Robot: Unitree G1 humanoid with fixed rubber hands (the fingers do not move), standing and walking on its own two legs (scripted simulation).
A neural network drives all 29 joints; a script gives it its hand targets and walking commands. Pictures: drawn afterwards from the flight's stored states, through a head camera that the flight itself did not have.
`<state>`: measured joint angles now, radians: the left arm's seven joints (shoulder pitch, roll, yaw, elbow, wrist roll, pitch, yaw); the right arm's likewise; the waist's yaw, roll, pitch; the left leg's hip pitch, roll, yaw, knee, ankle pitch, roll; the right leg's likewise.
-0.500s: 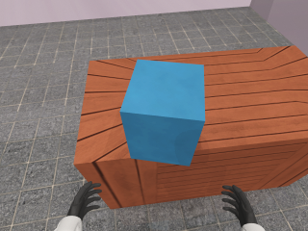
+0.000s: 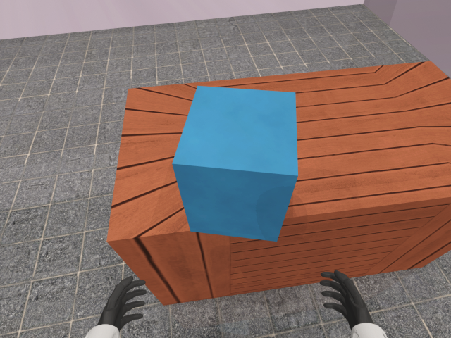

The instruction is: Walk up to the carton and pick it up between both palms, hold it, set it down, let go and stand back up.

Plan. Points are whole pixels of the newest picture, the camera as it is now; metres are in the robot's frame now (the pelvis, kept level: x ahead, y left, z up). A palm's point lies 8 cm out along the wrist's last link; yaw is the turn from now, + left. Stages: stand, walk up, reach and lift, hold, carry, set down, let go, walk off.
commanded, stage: set down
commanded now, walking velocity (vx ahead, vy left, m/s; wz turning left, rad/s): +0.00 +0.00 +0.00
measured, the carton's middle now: (239, 167) +0.44 +0.00 +0.00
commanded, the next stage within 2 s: let go in 0.04 s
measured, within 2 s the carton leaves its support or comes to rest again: neither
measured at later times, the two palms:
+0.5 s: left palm (116, 323) +0.15 +0.22 -0.08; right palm (365, 321) +0.16 -0.22 -0.08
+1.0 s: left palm (73, 315) +0.17 +0.30 -0.06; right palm (396, 326) +0.15 -0.26 -0.07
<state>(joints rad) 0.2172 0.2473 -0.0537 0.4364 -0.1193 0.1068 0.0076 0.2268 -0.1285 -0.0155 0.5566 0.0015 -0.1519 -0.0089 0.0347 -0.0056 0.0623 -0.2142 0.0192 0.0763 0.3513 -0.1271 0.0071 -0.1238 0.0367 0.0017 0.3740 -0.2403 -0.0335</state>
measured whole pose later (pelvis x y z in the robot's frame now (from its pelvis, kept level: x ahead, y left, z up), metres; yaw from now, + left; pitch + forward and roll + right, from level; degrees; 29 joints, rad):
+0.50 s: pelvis +0.00 +0.00 +0.00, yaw +0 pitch +0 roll +0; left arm 0.22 0.23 -0.05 0.45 -0.11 0.12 0.02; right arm 0.19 -0.18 -0.02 0.66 0.00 -0.19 0.02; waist 0.02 0.00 0.06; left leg -0.21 0.02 0.08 0.35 -0.13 0.01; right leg -0.12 0.04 0.00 0.37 -0.24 -0.03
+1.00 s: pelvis +0.02 +0.02 +0.00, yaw +0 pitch +0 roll -1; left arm 0.23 0.40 -0.05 0.58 -0.06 0.01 -0.01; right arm 0.22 -0.35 -0.02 0.70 -0.03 -0.03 0.02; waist 0.01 0.00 -0.06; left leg -0.25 0.03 0.07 0.48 -0.22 0.02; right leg -0.11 0.04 0.00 0.39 -0.27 -0.02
